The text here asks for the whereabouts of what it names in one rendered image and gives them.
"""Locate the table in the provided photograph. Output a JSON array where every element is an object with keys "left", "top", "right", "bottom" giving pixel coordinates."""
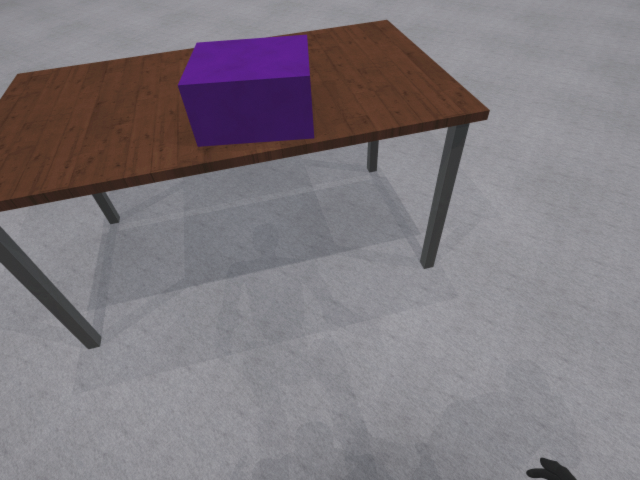
[{"left": 0, "top": 20, "right": 490, "bottom": 349}]

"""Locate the carton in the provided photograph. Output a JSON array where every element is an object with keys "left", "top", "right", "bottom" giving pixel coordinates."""
[{"left": 178, "top": 35, "right": 314, "bottom": 147}]

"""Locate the right robot hand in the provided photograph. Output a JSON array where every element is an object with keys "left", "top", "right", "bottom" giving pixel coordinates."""
[{"left": 526, "top": 458, "right": 577, "bottom": 480}]

